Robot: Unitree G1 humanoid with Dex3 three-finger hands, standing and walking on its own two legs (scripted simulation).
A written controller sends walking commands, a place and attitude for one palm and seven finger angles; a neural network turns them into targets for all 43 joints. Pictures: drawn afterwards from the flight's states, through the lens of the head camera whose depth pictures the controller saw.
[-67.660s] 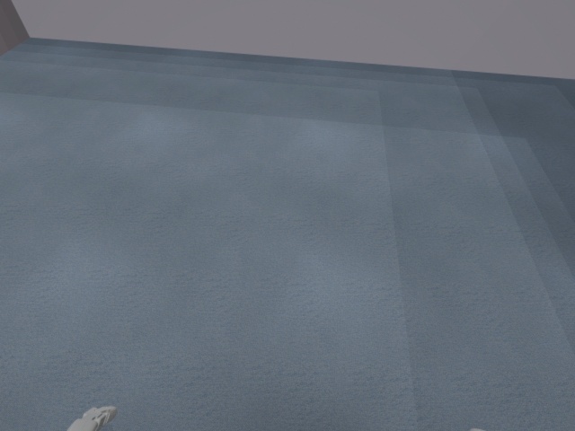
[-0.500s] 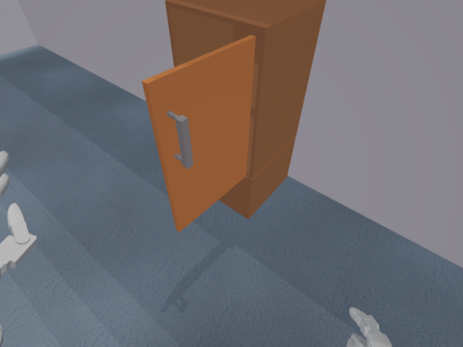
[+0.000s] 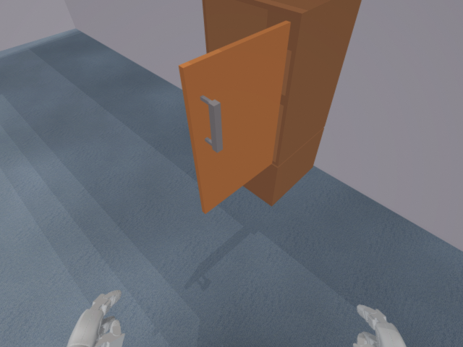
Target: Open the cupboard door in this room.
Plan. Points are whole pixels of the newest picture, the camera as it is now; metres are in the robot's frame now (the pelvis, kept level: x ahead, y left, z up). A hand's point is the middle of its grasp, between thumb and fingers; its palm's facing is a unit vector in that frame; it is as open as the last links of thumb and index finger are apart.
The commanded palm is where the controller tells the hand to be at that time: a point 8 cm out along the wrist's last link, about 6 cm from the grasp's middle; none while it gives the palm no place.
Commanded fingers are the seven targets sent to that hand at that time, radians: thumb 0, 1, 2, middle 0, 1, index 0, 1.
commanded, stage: let the arm hang, fingers relaxed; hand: left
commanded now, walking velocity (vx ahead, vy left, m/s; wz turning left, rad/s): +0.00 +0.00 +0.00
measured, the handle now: (211, 124) +0.66 +0.09 +0.00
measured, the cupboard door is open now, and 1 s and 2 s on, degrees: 87 87 87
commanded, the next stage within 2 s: look to check the result in 0.92 s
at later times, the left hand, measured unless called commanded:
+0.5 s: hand out of the picture -0.08 +0.23 -0.16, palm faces +0.04 -0.96 -0.28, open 7.3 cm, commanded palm none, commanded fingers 0.00 0.90 0.90 -0.20 -0.30 -0.20 -0.30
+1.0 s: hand out of the picture +0.03 +0.19 -0.16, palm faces +0.01 -0.98 -0.22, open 7.4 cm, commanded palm none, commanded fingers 0.00 0.90 0.90 -0.20 -0.30 -0.20 -0.30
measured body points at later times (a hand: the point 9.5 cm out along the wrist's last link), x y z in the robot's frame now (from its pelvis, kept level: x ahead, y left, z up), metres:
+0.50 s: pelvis -0.02 +0.02 +0.01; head -0.01 +0.01 +0.46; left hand -0.08 +0.28 -0.14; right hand -0.03 -0.21 -0.16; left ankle +0.05 +0.10 -0.73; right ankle +0.00 -0.10 -0.73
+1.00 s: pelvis +0.00 +0.01 +0.01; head +0.02 +0.00 +0.46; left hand +0.03 +0.24 -0.14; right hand +0.02 -0.23 -0.15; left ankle +0.05 +0.10 -0.73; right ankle +0.00 -0.10 -0.73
